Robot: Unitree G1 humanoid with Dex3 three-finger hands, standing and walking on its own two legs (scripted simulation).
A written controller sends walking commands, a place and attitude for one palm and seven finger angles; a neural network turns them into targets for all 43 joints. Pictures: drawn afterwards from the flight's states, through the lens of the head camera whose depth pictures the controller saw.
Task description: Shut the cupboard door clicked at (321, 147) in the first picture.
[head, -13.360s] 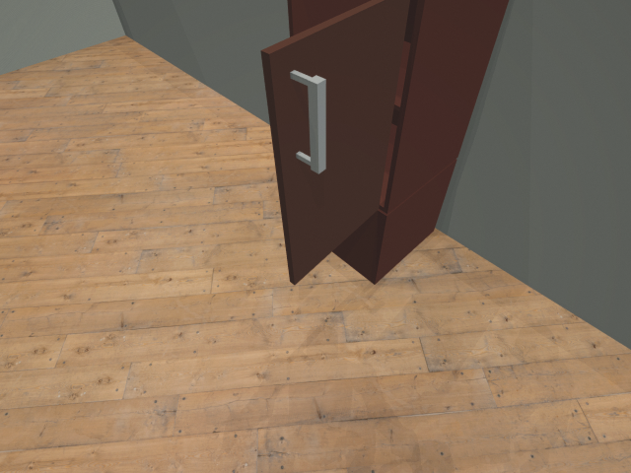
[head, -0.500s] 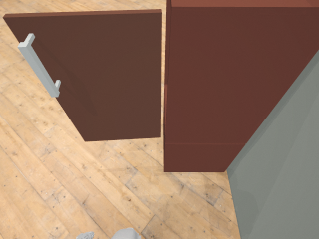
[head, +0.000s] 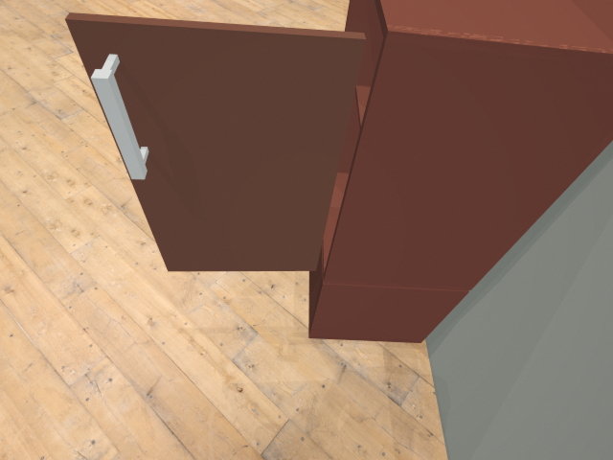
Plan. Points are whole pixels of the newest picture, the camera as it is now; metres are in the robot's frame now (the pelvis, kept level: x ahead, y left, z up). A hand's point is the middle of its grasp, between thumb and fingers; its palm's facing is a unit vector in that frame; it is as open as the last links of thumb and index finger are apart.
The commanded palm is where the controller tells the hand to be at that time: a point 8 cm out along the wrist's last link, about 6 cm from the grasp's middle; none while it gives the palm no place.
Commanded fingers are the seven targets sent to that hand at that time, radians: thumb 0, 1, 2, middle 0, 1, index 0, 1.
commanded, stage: come to a stop and stand still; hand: left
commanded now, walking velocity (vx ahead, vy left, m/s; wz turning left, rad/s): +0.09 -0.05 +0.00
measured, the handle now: (126, 121) +0.51 +0.31 +0.12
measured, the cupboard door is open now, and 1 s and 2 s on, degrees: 94 94 94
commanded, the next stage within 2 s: look again from close up in 0.94 s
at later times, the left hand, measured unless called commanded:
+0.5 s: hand out of the picture -0.01 +0.13 -0.18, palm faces +0.07 -0.98 -0.20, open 7.3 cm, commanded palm none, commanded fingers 0.00 0.90 0.90 -0.20 -0.30 -0.20 -0.30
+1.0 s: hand out of the picture +0.01 +0.14 -0.18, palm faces +0.04 -0.98 -0.19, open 7.4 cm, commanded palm none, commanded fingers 0.00 0.90 0.90 -0.20 -0.30 -0.20 -0.30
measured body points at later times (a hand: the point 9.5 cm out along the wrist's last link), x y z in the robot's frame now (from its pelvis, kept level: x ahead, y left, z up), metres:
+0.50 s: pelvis -0.01 -0.04 +0.00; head +0.02 -0.05 +0.44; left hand -0.02 +0.18 -0.16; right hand -0.01 -0.29 -0.16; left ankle +0.00 +0.07 -0.74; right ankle -0.07 -0.17 -0.74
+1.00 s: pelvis +0.01 -0.03 +0.00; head +0.03 -0.02 +0.45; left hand +0.01 +0.20 -0.17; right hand +0.06 -0.26 -0.16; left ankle +0.00 +0.07 -0.74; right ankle -0.07 -0.17 -0.74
